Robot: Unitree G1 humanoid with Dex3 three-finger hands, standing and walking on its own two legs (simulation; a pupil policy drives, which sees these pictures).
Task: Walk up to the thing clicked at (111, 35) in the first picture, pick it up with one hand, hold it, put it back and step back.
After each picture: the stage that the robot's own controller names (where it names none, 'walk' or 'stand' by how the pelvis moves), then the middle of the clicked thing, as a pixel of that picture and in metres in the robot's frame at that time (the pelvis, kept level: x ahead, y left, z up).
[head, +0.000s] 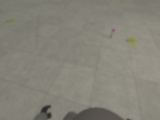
stand; (112, 34) +2.06 -0.57 -0.66
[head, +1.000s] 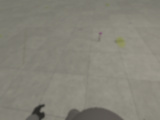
walk; (100, 37) +1.99 -0.10 -0.63
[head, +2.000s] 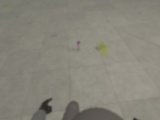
walk; (78, 46) +1.37 +0.27 -0.65
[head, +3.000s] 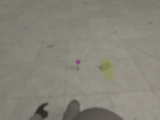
walk; (78, 65) +0.86 +0.22 -0.65
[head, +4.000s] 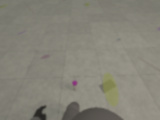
walk; (75, 86) +0.48 +0.20 -0.64
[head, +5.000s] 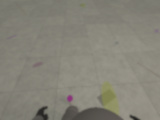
stand; (70, 100) +0.28 +0.20 -0.63
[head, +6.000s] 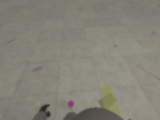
stand; (71, 105) +0.25 +0.18 -0.66
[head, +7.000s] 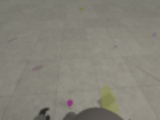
stand; (70, 104) +0.26 +0.19 -0.66
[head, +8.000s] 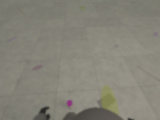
stand; (70, 105) +0.25 +0.19 -0.66
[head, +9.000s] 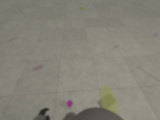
stand; (70, 105) +0.25 +0.19 -0.66
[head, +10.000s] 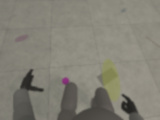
go down; (66, 82) +0.29 +0.20 -0.45
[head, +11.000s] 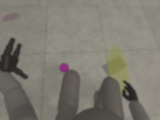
go down; (65, 70) +0.34 +0.22 -0.26
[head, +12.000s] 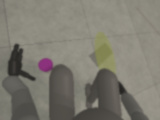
close in; (47, 67) +0.31 +0.25 -0.16
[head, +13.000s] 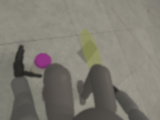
close; (38, 66) +0.32 +0.24 -0.14
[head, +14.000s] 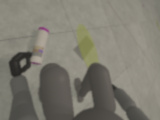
close; (40, 45) +0.47 +0.23 -0.24
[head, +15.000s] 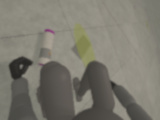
lift; (46, 47) +0.47 +0.16 -0.23
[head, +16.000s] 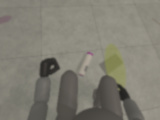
lift; (85, 63) +0.46 +0.04 -0.35
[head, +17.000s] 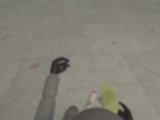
hold; (91, 100) +0.35 -0.10 -0.69
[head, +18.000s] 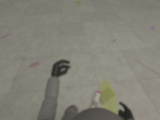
close; (95, 100) +0.33 -0.15 -0.70
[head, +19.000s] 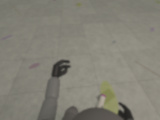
stand; (100, 104) +0.31 -0.22 -0.71
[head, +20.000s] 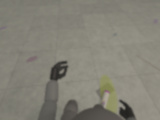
stand; (104, 100) +0.29 -0.27 -0.68
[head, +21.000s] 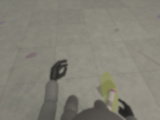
stand; (110, 99) +0.28 -0.34 -0.65
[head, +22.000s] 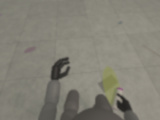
stand; (117, 98) +0.26 -0.40 -0.60
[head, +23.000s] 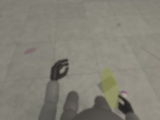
stand; (122, 101) +0.24 -0.47 -0.61
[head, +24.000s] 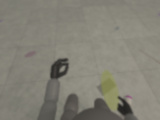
stand; (127, 106) +0.21 -0.53 -0.63
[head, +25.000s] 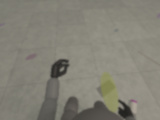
stand; (132, 111) +0.17 -0.59 -0.66
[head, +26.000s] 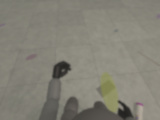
stand; (138, 114) +0.15 -0.66 -0.66
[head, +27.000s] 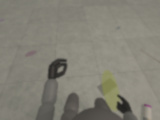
stand; (147, 116) +0.13 -0.73 -0.62
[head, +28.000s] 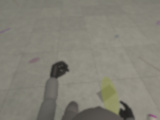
hold; out of the picture +0.08 -0.79 -0.68
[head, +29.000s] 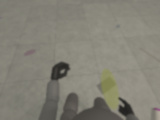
stand; out of the picture +0.09 -0.85 -0.63
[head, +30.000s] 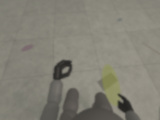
close; out of the picture +0.09 -0.91 -0.58
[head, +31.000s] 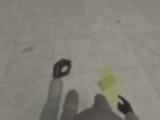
close; out of the picture +0.06 -0.96 -0.60
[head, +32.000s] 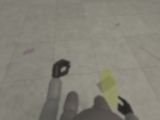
close; out of the picture +0.04 -1.01 -0.61
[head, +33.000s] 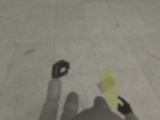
close; out of the picture +0.02 -1.05 -0.62
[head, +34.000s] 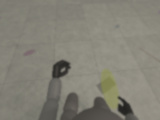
close; out of the picture +0.01 -1.09 -0.62
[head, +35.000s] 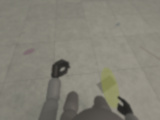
close; out of the picture +0.00 -1.13 -0.62
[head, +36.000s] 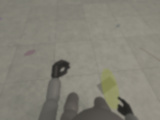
close; out of the picture -0.02 -1.16 -0.62
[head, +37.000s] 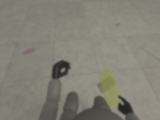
close; out of the picture -0.03 -1.19 -0.62
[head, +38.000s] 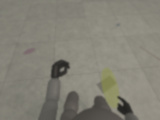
close; out of the picture -0.03 -1.22 -0.62
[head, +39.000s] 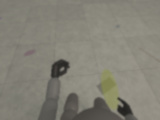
close; out of the picture -0.05 -1.24 -0.63
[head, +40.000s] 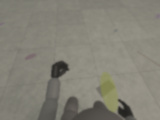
hold; out of the picture -0.07 -1.26 -0.66
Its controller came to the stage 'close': yes
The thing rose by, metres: 0.00
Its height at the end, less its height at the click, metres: -0.09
